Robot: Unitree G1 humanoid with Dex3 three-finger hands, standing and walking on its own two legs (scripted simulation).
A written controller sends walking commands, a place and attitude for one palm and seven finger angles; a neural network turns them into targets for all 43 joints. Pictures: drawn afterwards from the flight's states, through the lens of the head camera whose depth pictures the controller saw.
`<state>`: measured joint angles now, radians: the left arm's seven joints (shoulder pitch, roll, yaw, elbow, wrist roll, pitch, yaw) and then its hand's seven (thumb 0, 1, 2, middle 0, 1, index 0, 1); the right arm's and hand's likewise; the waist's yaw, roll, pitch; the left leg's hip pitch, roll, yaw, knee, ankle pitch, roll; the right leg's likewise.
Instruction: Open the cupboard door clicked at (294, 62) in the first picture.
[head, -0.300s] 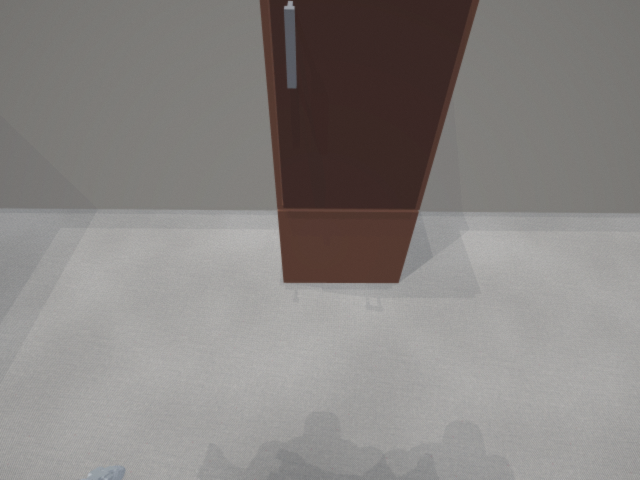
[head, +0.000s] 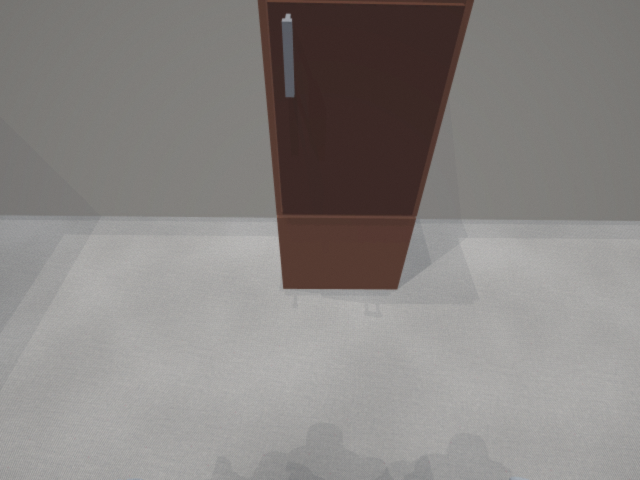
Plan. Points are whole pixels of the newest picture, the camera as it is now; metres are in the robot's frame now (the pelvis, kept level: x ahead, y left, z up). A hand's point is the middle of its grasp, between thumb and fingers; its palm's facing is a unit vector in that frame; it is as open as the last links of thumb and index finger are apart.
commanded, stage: stand and wait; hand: left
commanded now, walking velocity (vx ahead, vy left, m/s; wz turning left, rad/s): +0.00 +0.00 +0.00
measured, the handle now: (289, 56) +0.91 +0.13 +0.15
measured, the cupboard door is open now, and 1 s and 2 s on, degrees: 0 0 0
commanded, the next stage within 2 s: look at it before walking up in 0.52 s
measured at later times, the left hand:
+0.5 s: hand out of the picture +0.06 +0.23 -0.15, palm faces -0.03 -0.94 -0.34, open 7.4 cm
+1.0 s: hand out of the picture +0.08 +0.23 -0.15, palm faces -0.03 -0.94 -0.33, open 7.4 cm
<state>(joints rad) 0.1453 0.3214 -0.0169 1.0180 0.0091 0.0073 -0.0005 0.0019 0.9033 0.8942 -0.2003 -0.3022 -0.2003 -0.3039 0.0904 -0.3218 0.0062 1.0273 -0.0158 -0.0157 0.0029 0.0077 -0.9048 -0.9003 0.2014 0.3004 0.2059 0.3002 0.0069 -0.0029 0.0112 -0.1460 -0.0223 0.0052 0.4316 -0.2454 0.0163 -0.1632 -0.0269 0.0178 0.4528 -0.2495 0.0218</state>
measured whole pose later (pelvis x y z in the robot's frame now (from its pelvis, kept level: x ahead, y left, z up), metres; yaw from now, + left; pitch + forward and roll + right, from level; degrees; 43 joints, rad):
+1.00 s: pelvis +0.00 -0.02 +0.00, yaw +0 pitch -2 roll +0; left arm 0.13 0.34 -0.01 1.07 0.01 0.00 0.00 0.00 0.90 0.89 -0.20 -0.30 -0.20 -0.30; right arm 0.11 -0.34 0.01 1.11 -0.01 -0.01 0.00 0.01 -0.91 -0.90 0.20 0.30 0.20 0.30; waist 0.00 0.00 0.03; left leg -0.13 0.01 0.00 0.36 -0.21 -0.01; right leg -0.14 0.00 0.01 0.38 -0.20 0.00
